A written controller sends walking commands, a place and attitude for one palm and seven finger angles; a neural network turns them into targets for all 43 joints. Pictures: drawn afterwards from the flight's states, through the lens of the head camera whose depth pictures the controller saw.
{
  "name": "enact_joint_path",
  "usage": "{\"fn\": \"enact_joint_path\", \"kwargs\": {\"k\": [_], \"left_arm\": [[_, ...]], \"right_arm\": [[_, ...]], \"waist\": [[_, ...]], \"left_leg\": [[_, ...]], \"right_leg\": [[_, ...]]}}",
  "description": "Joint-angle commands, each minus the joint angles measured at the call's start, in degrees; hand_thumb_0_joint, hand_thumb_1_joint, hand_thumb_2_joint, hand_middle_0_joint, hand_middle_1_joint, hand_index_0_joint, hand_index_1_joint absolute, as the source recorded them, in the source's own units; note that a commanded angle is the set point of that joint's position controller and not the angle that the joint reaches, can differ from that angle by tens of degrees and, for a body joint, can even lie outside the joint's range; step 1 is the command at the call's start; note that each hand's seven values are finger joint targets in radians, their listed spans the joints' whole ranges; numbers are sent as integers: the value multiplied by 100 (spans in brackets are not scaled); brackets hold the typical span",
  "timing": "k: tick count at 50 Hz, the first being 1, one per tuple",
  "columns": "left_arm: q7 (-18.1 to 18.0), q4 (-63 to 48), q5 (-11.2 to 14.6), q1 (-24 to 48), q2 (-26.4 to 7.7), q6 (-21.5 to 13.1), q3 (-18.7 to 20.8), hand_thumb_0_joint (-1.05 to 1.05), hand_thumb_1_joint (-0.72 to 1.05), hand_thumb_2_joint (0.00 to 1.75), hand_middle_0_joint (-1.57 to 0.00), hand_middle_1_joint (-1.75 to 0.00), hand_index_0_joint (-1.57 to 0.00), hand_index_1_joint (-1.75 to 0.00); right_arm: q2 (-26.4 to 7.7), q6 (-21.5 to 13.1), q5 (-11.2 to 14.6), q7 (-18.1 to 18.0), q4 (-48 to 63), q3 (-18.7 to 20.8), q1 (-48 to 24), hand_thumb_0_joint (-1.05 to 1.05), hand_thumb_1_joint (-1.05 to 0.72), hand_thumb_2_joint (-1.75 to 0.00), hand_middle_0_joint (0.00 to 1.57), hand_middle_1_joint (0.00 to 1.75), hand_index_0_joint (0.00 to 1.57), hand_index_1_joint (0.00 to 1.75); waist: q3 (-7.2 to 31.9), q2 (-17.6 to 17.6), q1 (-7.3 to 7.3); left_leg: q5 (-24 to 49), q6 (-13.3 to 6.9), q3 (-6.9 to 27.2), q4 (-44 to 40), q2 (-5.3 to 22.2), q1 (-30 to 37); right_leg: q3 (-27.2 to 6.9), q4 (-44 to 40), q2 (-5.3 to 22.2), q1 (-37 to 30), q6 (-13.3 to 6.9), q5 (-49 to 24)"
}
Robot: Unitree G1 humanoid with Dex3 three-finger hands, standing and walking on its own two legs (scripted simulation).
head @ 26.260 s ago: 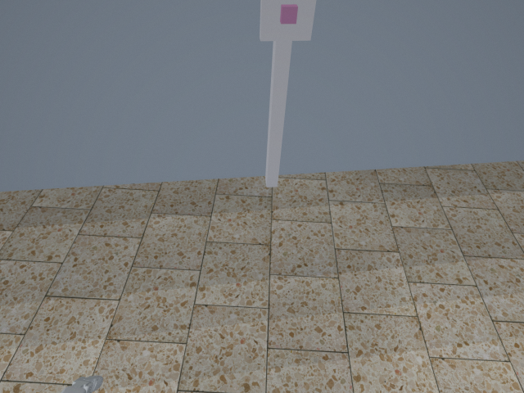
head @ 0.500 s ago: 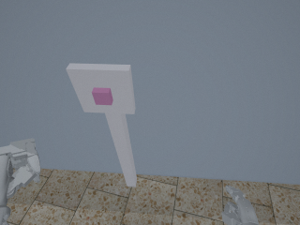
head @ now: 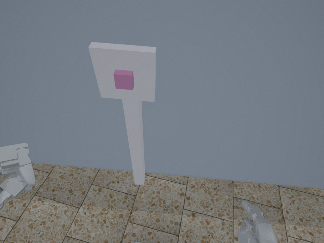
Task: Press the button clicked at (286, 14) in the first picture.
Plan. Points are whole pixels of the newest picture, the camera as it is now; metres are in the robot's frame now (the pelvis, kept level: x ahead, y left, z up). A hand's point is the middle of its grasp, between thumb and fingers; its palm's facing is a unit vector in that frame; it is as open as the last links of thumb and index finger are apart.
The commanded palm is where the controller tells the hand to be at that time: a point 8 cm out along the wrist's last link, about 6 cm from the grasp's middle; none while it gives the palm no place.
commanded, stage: step back with the hand held close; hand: left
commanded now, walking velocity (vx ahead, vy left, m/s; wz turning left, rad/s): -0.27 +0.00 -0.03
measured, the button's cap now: (124, 79) +0.53 +0.15 +0.11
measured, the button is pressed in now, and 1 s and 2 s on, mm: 0 0 0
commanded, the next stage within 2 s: stop stepping back and stand still in 0.74 s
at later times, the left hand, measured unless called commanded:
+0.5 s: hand (11, 208) +0.14 +0.24 +0.17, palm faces +0.36 -0.83 -0.42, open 3.1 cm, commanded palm +0.08 +0.28 +0.18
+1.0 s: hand out of the picture +0.05 +0.21 +0.18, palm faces +0.23 -0.84 -0.49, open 3.1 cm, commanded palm -0.01 +0.26 +0.18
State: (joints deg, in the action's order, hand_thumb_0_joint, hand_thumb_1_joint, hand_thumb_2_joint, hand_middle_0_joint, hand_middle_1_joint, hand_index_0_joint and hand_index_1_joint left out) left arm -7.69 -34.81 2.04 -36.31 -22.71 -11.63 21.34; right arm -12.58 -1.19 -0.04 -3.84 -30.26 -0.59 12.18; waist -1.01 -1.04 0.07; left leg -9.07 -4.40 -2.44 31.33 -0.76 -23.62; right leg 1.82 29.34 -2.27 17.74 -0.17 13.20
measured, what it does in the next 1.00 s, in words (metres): walks backwards: left foot, then right foot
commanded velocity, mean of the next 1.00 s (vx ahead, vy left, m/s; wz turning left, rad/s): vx -0.28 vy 0.01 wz -0.04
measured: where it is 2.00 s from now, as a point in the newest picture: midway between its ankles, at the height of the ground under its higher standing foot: outside the picture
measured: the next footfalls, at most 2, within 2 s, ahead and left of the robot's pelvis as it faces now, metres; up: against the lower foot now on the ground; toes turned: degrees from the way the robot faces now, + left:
left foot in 0.58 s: +0.02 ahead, +0.10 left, +0.00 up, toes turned +0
right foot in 0.96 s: -0.18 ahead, -0.11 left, +0.00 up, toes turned -6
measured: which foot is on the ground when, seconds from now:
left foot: down 0.00-0.44, up 0.46-0.56, down 0.58-0.96, up 0.98-1.00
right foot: down 0.00-0.60, up 0.62-0.94, down 0.96-1.00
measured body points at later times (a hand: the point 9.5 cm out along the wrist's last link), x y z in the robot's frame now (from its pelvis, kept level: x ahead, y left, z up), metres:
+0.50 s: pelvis -0.05 +0.00 +0.00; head -0.02 +0.03 +0.45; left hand +0.11 +0.28 +0.20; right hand +0.14 -0.23 -0.07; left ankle +0.05 +0.08 -0.71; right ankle -0.02 -0.12 -0.73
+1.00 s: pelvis -0.16 -0.01 +0.00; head -0.13 +0.01 +0.45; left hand +0.03 +0.25 +0.21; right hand +0.00 -0.24 -0.07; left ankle -0.05 +0.10 -0.72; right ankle -0.22 -0.10 -0.73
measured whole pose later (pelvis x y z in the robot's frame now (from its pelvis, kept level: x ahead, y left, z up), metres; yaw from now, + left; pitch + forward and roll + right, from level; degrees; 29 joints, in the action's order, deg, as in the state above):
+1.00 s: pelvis -0.16 -0.01 +0.00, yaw -4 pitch +3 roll -1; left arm -7.3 -38.6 4.2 -38.8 -26.7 -11.5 22.8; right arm -10.0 -5.1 -1.6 -1.8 -33.8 -1.2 10.9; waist 1.0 1.6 0.0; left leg -11.9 0.8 -1.1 32.9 1.6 -29.1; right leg 2.4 24.2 -2.0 10.1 -2.1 17.2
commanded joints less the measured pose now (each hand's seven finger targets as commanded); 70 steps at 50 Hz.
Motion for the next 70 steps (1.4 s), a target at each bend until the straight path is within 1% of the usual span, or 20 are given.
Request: {"fn": "enact_joint_path", "kwargs": {"k": [1,17,19,21,23,26,28,30,32,35,42,45,46,47,48,49,51,55,61,70], "left_arm": [[-146,-1246,-23,139,-829,-450,656,0,90,90,-130,-150,-130,-150],[-38,-1308,-36,216,-980,-685,925,0,90,90,-130,-150,-130,-150],[-13,-1411,30,313,-889,-723,733,0,90,90,-130,-150,-130,-150],[-70,-1432,43,283,-1005,-729,731,0,90,90,-130,-150,-130,-150],[-180,-1357,32,401,-971,-680,633,0,90,90,-130,-150,-130,-150],[-211,-1141,-35,467,-1067,-569,728,0,90,90,-130,-150,-130,-150],[-172,-1165,-47,521,-1102,-572,726,0,90,90,-130,-150,-130,-150],[-57,-1212,-46,419,-1140,-713,749,0,90,90,-130,-150,-130,-150],[30,-1359,116,13,-1155,-672,866,0,90,90,-130,-150,-130,-150],[-22,-1629,148,-105,-801,-567,591,0,90,90,-130,-150,-130,-150],[-95,-1543,182,-13,-992,-345,686,0,90,90,-130,-150,-130,-150],[-89,-1415,248,-494,-1077,-295,817,0,90,90,-130,-150,-130,-150],[-61,-1451,228,-608,-1151,-301,845,0,90,90,-130,-150,-130,-150],[-78,-1508,210,-581,-1384,-331,1012,0,90,90,-130,-150,-130,-150],[-135,-1566,297,-393,-1461,-372,1095,0,90,90,-130,-150,-130,-150],[-178,-1385,280,-96,-1394,-294,1040,0,90,90,-130,-150,-130,-150],[-205,-837,181,49,-837,-201,649,0,90,90,-130,-150,-130,-150],[-267,-527,-28,403,-695,-274,366,0,90,90,-130,-150,-130,-150],[-228,-1073,-72,155,-980,-500,571,0,90,90,-130,-150,-130,-150],[-157,-650,54,-38,-729,-556,546,0,90,90,-130,-150,-130,-150]], "right_arm": [[-797,-449,-13,-60,868,341,-580,0,-90,-90,20,30,20,30],[-774,-606,-116,7,708,410,-731,0,-90,-90,20,30,20,30],[-694,-617,-64,58,622,425,-648,0,-90,-90,20,30,20,30],[-645,-578,-38,72,573,454,-601,0,-90,-90,20,30,20,30],[-554,-471,-63,110,404,449,-435,0,-90,-90,20,30,20,30],[-408,-321,-81,2,476,330,-668,0,-90,-90,20,30,20,30],[-550,-312,-63,-103,401,362,-666,0,-90,-90,20,30,20,30],[-638,-462,1,-46,483,477,-504,0,-90,-90,20,30,20,30],[-618,-665,-187,19,593,449,-632,0,-90,-90,20,30,20,30],[-634,-812,-80,169,378,496,-356,0,-90,-90,20,30,20,30],[-629,-854,-157,133,378,387,-566,0,-90,-90,20,30,20,30],[-629,-790,-106,118,541,343,-567,0,-90,-90,20,30,20,30],[-592,-732,-93,123,591,342,-566,0,-90,-90,20,30,20,30],[-574,-623,-104,129,579,354,-529,0,-90,-90,20,30,20,30],[-545,-574,-134,115,523,297,-584,0,-90,-90,20,30,20,30],[-565,-613,-91,82,479,287,-540,0,-90,-90,20,30,20,30],[-554,-645,54,5,295,339,-440,0,-90,-90,20,30,20,30],[-599,-801,17,-125,260,291,-538,0,-90,-90,20,30,20,30],[-677,-900,38,-52,396,341,-285,0,-90,-90,20,30,20,30],[-611,-793,37,50,453,310,-438,0,-90,-90,20,30,20,30]], "waist": [[394,-399,-1],[487,-682,40],[746,-159,-1],[877,361,-21],[877,865,-103],[555,696,-119],[588,-85,-150],[1310,-853,-45],[1546,-1536,69],[1448,-735,0],[872,-1253,-19],[891,-1227,68],[809,-770,59],[853,120,13],[804,836,49],[725,1147,77],[447,1120,-131],[96,674,-25],[879,-478,-25],[199,32,-79]], "left_leg": [[-2358,-3,1196,-1284,802,-682],[-2635,-172,1636,-1802,1402,-1444],[-2013,178,1181,-1200,921,-376],[-1465,456,572,496,327,727],[-1094,558,507,2037,15,1006],[-1086,491,584,914,166,250],[806,370,610,-882,365,597],[3032,-25,1110,-1033,1345,1113],[2986,-379,1946,-1383,2009,843],[3904,-421,1270,-928,1841,1854],[54,-229,1125,-2139,1604,728],[-1777,235,593,-2111,900,240],[-1722,426,250,-1553,481,374],[-1353,590,-80,-110,90,814],[-998,629,86,1348,-9,901],[-1240,614,399,2232,-31,274],[-926,540,554,2475,197,-555],[-912,291,138,266,224,154],[2311,4,698,-550,708,1678],[-304,255,554,-657,395,787]], "right_leg": [[-792,-314,303,-621,-140,954],[-674,610,-109,-1253,-137,561],[-1084,-144,157,-417,-344,716],[-2096,-1191,1043,1026,-673,1533],[-2569,-1570,1947,1515,-1065,146],[-1715,-807,1480,343,-672,-2459],[-1115,-26,770,-11,-199,-2634],[-570,1013,-5,-307,141,-858],[-626,2600,-229,101,113,1676],[-453,2440,-118,905,143,1347],[89,1177,-160,-149,118,1556],[487,-813,-190,-1355,-61,955],[290,-1521,51,-1232,-112,775],[-509,-2019,909,-375,-398,1001],[-1604,-2383,1974,542,-836,1291],[-1980,-2201,2327,677,-1118,1486],[-1459,-1638,1945,-110,-881,109],[-1064,-1295,1669,-481,-647,-671],[-155,23,565,-742,87,-1817],[-662,-1116,708,-502,-127,66]]}}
